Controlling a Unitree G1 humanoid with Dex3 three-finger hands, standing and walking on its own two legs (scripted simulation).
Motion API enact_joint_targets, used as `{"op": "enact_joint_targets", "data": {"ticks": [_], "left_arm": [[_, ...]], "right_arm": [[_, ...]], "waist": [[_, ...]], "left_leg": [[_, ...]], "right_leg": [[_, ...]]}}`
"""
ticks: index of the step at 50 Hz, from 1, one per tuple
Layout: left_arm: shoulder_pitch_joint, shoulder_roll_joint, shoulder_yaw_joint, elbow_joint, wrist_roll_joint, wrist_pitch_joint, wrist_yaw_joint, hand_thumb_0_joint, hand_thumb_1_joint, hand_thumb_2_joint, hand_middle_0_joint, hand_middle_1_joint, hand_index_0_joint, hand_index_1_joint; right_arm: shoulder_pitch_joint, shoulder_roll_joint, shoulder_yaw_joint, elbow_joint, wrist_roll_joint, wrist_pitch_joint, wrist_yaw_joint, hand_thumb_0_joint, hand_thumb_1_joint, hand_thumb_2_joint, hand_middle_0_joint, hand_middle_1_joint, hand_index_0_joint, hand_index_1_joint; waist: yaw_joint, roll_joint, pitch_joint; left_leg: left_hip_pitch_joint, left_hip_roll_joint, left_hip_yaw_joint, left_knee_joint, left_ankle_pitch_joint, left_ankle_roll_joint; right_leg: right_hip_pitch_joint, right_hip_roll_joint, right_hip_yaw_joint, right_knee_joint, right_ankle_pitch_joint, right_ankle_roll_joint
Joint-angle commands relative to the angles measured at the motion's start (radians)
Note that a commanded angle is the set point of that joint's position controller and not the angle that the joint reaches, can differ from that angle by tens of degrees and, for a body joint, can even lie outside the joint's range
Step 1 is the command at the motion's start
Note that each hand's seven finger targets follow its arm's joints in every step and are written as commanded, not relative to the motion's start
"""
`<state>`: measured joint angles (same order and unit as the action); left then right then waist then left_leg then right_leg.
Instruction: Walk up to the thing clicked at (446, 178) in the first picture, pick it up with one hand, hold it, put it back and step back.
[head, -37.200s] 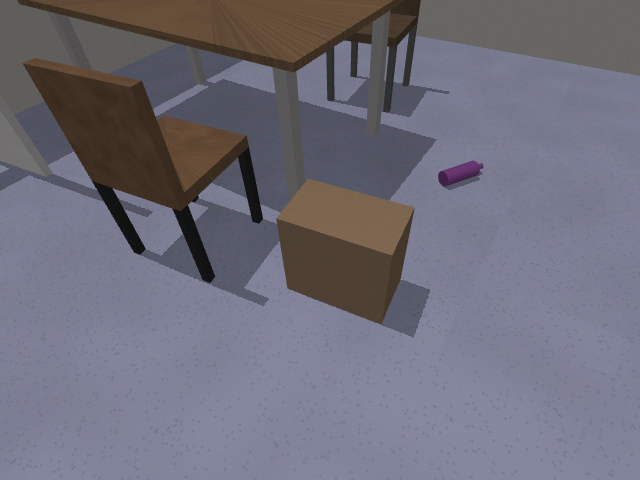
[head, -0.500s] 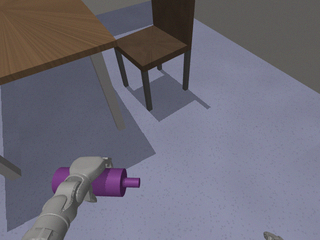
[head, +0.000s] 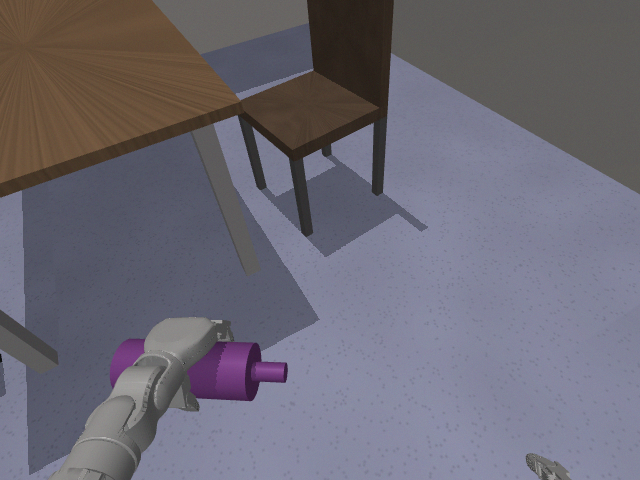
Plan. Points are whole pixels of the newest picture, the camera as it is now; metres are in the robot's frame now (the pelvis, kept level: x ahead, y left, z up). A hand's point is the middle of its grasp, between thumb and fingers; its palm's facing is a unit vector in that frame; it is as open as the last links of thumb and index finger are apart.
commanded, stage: hold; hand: left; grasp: from above
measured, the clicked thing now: (204, 369) +0.31 +0.21 -0.06
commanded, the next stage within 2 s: crouch in 1.24 s
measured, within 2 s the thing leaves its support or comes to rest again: neither
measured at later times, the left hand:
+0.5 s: hand (190, 377) +0.28 +0.21 -0.02, palm faces -0.46 -0.01 -0.89, open 10.7 cm
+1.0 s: hand (191, 371) +0.29 +0.21 -0.02, palm faces -0.47 -0.02 -0.88, open 10.7 cm
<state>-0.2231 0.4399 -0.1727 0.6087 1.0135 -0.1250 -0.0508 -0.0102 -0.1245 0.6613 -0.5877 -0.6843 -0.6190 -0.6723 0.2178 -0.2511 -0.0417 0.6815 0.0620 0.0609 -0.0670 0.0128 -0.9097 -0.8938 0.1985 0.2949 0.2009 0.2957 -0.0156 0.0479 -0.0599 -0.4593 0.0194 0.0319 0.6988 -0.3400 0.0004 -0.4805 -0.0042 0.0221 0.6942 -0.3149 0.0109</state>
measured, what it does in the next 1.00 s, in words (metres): stands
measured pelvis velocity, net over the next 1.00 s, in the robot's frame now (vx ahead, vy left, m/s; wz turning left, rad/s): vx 0.00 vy -0.01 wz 0.00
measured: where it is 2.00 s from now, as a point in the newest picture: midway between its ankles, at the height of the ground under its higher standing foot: outside the picture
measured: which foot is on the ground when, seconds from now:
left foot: down 0.00-1.00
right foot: down 0.00-1.00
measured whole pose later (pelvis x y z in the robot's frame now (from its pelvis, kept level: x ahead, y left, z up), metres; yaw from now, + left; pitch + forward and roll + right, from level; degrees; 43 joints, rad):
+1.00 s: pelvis +0.00 -0.01 +0.01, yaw +0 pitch +2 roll +0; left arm -0.19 0.44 -0.19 0.54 0.99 -0.14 -0.09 -0.01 -0.14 0.69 -0.57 -0.73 -0.60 -0.72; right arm 0.17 -0.25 -0.03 0.67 0.07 0.08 -0.09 0.01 -0.92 -0.90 0.20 0.29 0.20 0.30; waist 0.00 0.06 0.00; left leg -0.31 0.02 0.03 0.54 -0.27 -0.01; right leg -0.34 -0.01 0.02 0.56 -0.26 0.00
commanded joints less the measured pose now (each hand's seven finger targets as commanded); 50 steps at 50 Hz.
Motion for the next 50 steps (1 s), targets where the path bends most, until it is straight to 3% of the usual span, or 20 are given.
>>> {"op": "enact_joint_targets", "data": {"ticks": [1, 2, 12, 16, 26, 31, 36, 39, 41, 45, 47, 50], "left_arm": [[-0.283, 0.226, 0.117, -0.201, -0.013, -0.004, 0.035, 0.0, 0.618, 1.007, -0.946, -0.854, -0.959, -0.841], [-0.284, 0.214, 0.102, -0.197, -0.012, 0.0, 0.031, 0.0, 0.619, 1.005, -0.943, -0.859, -0.957, -0.845], [-0.282, 0.222, 0.114, -0.228, -0.037, -0.01, 0.015, 0.0, 0.62, 0.982, -0.919, -0.902, -0.948, -0.874], [-0.284, 0.236, 0.125, -0.254, -0.031, -0.012, 0.017, 0.0, 0.625, 1.01, -0.943, -0.898, -0.963, -0.878], [-0.27, 0.217, 0.104, -0.265, -0.038, 0.002, 0.008, 0.0, 0.615, 1.036, -0.946, -0.895, -0.961, -0.882], [-0.256, 0.225, 0.115, -0.269, -0.046, 0.003, -0.004, 0.0, 0.588, 0.989, -0.909, -0.893, -0.932, -0.87], [-0.28, 0.22, 0.1, -0.278, -0.045, -0.003, -0.01, 0.0, 0.59, 0.999, -0.921, -0.889, -0.939, -0.872], [-0.232, 0.23, 0.123, -0.255, -0.047, -0.004, -0.005, 0.0, 0.589, 1.01, -0.919, -0.89, -0.937, -0.873], [-0.278, 0.217, 0.101, -0.291, -0.051, -0.013, -0.006, 0.0, 0.587, 1.021, -0.925, -0.886, -0.94, -0.872], [-0.282, 0.219, 0.107, -0.278, -0.039, -0.016, 0.006, 0.0, 0.58, 1.007, -0.925, -0.869, -0.938, -0.857], [-0.296, 0.248, 0.132, -0.28, -0.033, -0.019, 0.015, 0.0, 0.567, 1.018, -0.913, -0.877, -0.926, -0.865], [-0.302, 0.221, 0.112, -0.265, -0.032, -0.014, 0.021, 0.0, 0.578, 1.034, -0.918, -0.898, -0.933, -0.884]], "right_arm": [[-0.056, -0.139, -0.04, -0.13, -0.004, -0.04, -0.013, 0.0, -0.903, -0.9, 0.2, 0.299, 0.2, 0.299], [-0.063, -0.136, -0.038, -0.133, -0.004, -0.04, -0.014, 0.0, -0.904, -0.9, 0.2, 0.299, 0.2, 0.299], [-0.096, -0.134, -0.031, -0.15, 0.0, -0.044, -0.018, 0.0, -0.907, -0.901, 0.2, 0.3, 0.2, 0.3], [-0.1, -0.132, -0.029, -0.149, -0.001, -0.045, -0.021, 0.0, -0.909, -0.902, 0.199, 0.3, 0.199, 0.3], [-0.112, -0.128, -0.025, -0.147, 0.005, -0.044, -0.025, 0.0, -0.909, -0.903, 0.199, 0.3, 0.199, 0.3], [-0.128, -0.126, -0.021, -0.159, 0.007, -0.043, -0.025, 0.0, -0.908, -0.902, 0.199, 0.3, 0.199, 0.3], [-0.131, -0.124, -0.018, -0.155, 0.006, -0.041, -0.027, 0.0, -0.913, -0.904, 0.199, 0.3, 0.199, 0.3], [-0.127, -0.122, -0.017, -0.156, 0.007, -0.037, -0.029, 0.0, -0.91, -0.903, 0.199, 0.3, 0.199, 0.3], [-0.132, -0.123, -0.018, -0.156, 0.006, -0.035, -0.029, 0.0, -0.911, -0.903, 0.199, 0.3, 0.199, 0.3], [-0.125, -0.121, -0.018, -0.146, 0.004, -0.03, -0.03, 0.0, -0.911, -0.903, 0.199, 0.3, 0.199, 0.3], [-0.122, -0.124, -0.021, -0.142, 0.004, -0.027, -0.031, 0.0, -0.91, -0.903, 0.199, 0.3, 0.199, 0.3], [-0.123, -0.124, -0.022, -0.142, 0.004, -0.024, -0.03, 0.0, -0.91, -0.903, 0.199, 0.3, 0.199, 0.3]], "waist": [[0.005, -0.025, -0.257], [0.0, -0.03, -0.249], [0.008, -0.023, -0.209], [0.014, -0.023, -0.221], [0.015, -0.03, -0.213], [0.021, -0.034, -0.183], [0.012, -0.03, -0.185], [0.021, -0.043, -0.188], [0.014, -0.036, -0.198], [0.009, -0.026, -0.212], [0.021, -0.007, -0.217], [0.011, -0.024, -0.217]], "left_leg": [[0.149, -0.041, -0.005, -0.098, 0.23, 0.016], [0.145, -0.039, -0.008, -0.099, 0.226, 0.017], [0.161, -0.039, -0.007, -0.14, 0.158, 0.016], [0.176, -0.042, -0.004, -0.145, 0.174, 0.017], [0.219, -0.041, -0.003, -0.174, 0.211, 0.017], [0.216, -0.041, -0.002, -0.199, 0.167, 0.018], [0.243, -0.038, -0.005, -0.209, 0.199, 0.017], [0.244, -0.042, -0.002, -0.206, 0.225, 0.019], [0.26, -0.04, -0.005, -0.213, 0.23, 0.016], [0.276, -0.04, -0.004, -0.207, 0.263, 0.017], [0.281, -0.043, -0.001, -0.212, 0.27, 0.014], [0.293, -0.042, 0.0, -0.213, 0.279, 0.015]], "right_leg": [[0.113, 0.034, -0.006, -0.115, 0.191, -0.021], [0.103, 0.035, -0.005, -0.117, 0.188, -0.021], [0.115, 0.034, -0.005, -0.153, 0.113, -0.022], [0.137, 0.031, -0.003, -0.161, 0.13, -0.021], [0.165, 0.032, -0.004, -0.185, 0.168, -0.019], [0.176, 0.03, -0.003, -0.211, 0.121, -0.02], [0.186, 0.032, -0.004, -0.215, 0.153, -0.021], [0.199, 0.028, -0.003, -0.22, 0.179, -0.018], [0.202, 0.031, -0.005, -0.222, 0.183, -0.02], [0.207, 0.031, -0.006, -0.217, 0.218, -0.019], [0.219, 0.029, -0.004, -0.222, 0.222, -0.02], [0.214, 0.03, -0.004, -0.227, 0.233, -0.019]]}}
